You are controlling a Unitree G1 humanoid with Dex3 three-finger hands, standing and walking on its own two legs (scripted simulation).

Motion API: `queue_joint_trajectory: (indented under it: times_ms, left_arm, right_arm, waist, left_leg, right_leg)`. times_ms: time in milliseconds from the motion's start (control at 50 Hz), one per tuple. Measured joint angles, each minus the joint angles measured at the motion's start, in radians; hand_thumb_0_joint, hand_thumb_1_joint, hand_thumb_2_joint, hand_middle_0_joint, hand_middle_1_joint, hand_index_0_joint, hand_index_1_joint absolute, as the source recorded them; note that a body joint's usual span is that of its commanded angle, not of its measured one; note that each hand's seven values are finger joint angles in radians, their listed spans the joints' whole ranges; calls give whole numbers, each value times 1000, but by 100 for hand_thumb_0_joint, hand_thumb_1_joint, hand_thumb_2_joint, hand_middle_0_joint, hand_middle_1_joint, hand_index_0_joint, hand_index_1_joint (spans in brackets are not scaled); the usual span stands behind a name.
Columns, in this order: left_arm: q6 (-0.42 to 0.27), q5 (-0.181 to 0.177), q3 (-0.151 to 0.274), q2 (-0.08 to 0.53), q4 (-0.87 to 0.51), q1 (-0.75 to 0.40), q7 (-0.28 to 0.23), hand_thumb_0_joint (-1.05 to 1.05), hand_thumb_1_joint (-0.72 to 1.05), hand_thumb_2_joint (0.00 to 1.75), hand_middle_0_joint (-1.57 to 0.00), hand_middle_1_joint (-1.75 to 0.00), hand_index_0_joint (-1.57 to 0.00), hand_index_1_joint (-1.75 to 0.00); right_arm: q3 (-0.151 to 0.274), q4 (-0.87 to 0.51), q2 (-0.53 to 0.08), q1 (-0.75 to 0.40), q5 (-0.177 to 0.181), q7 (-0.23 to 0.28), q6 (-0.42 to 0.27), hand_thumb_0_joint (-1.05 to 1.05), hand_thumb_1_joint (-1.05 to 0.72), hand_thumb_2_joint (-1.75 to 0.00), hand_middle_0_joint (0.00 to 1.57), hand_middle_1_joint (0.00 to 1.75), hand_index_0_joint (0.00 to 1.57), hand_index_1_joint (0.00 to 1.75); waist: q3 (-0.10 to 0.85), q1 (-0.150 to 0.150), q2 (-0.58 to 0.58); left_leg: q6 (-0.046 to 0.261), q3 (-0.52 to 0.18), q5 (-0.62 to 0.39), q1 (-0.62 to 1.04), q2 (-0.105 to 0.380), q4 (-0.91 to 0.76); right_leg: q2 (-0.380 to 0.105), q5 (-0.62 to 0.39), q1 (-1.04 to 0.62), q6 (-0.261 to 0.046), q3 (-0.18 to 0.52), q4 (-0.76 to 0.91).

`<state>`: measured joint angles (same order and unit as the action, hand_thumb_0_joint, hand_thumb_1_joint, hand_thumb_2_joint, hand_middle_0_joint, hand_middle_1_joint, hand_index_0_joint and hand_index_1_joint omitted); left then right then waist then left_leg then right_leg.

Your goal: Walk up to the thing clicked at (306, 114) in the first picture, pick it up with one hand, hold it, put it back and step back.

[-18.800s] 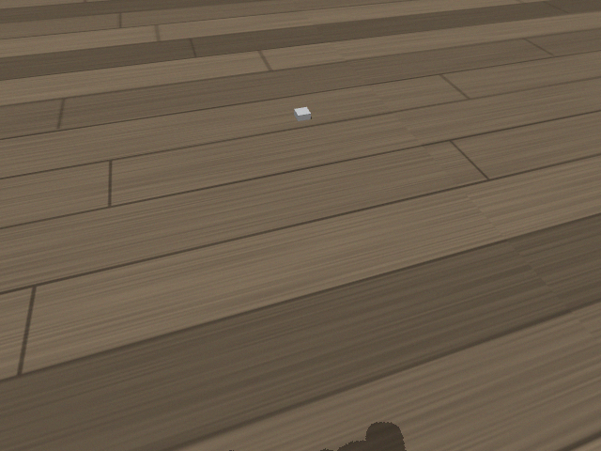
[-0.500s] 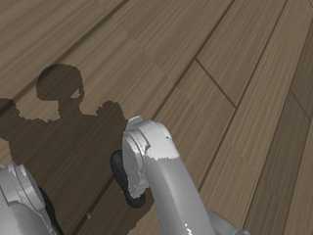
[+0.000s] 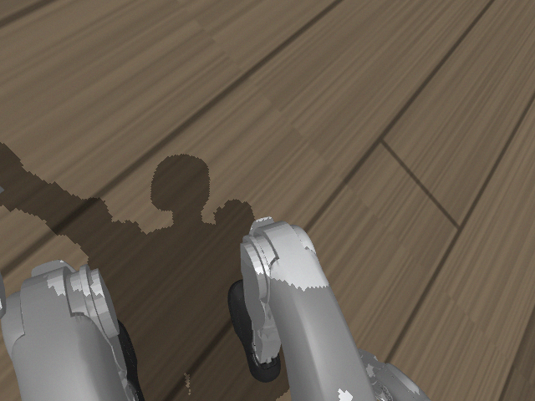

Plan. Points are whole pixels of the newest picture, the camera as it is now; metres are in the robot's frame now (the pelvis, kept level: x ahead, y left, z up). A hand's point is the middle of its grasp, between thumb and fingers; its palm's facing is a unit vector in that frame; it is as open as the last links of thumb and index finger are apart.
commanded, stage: settle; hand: left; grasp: from above
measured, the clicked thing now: out of the picture +0.43 +0.36 -0.24
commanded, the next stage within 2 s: lift in 0.18 s
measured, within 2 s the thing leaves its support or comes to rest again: neither
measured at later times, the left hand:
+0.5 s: hand out of the picture +0.41 +0.35 -0.13, palm faces -0.29 -0.31 -0.90, open 10.2 cm
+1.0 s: hand out of the picture +0.35 +0.34 +0.03, palm faces -0.29 -0.29 -0.91, open 10.2 cm
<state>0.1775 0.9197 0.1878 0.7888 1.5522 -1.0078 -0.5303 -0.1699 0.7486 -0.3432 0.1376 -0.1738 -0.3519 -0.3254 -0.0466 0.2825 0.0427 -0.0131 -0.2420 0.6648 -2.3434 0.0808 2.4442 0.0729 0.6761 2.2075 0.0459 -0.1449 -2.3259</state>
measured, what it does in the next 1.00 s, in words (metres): rises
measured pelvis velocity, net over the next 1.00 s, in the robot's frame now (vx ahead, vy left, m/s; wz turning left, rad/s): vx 0.00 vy -0.01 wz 0.16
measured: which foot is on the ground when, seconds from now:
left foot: down 0.00-1.00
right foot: down 0.00-1.00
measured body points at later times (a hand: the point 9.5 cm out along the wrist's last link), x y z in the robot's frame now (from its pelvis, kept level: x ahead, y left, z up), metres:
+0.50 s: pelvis +0.00 -0.01 +0.02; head +0.22 +0.06 +0.40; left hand +0.43 +0.36 -0.08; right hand +0.08 -0.26 -0.10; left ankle +0.07 +0.14 -0.29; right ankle +0.11 -0.12 -0.29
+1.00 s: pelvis +0.00 -0.01 +0.14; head +0.17 +0.03 +0.56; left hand +0.36 +0.35 +0.08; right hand +0.15 -0.26 +0.01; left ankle +0.07 +0.14 -0.29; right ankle +0.11 -0.12 -0.29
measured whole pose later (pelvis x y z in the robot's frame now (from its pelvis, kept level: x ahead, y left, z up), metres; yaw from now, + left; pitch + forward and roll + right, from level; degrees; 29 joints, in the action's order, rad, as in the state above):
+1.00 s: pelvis +0.00 -0.01 +0.14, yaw +9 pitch +33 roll -5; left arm 0.33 0.85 0.01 0.46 0.97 -0.64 -0.25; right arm 0.01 0.76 -0.27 0.15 -0.02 -0.07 -0.11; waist 0.21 0.10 -0.06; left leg -0.02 -0.09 0.60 -1.93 0.07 1.95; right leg 0.02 0.65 1.86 0.01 -0.06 -1.93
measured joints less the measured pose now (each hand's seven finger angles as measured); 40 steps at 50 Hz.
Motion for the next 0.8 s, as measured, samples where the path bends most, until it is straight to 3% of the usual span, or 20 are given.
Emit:
queue_joint_trajectory:
  times_ms: [180,380,580,800]
  left_arm:
    - [9,-3,-24,-63,-58,9,56,0,1,24,-80,-29,-83,-30]
    - [50,-12,-15,-126,-125,27,88,0,0,25,-80,-32,-83,-34]
    - [66,-13,-51,-195,-223,95,183,0,0,22,-81,-31,-83,-33]
    - [87,-38,-108,-271,-404,232,246,-1,0,27,-79,-33,-81,-35]
  right_arm:
    - [35,14,6,7,16,32,23,0,-91,-90,19,30,20,30]
    - [68,35,31,22,36,67,79,0,-92,-90,19,30,20,30]
    - [122,48,46,48,74,111,132,0,-93,-91,19,30,20,30]
    - [165,32,58,44,116,180,183,1,-92,-90,20,30,20,30]
  waist:
    - [33,-32,-21]
    - [83,-56,-43]
    - [148,-97,-82]
    - [210,-157,-102]
  left_leg:
    - [-3,37,-13,-2,-3,-20]
    - [-7,64,-16,11,-3,-57]
    - [-4,100,-20,66,-5,-128]
    - [-5,131,-43,205,-7,-285]
  right_leg:
    - [-11,1,19,-8,29,-11]
    - [-19,6,21,-16,49,5]
    - [-31,13,-24,-21,74,55]
    - [-44,-3,-153,-30,89,196]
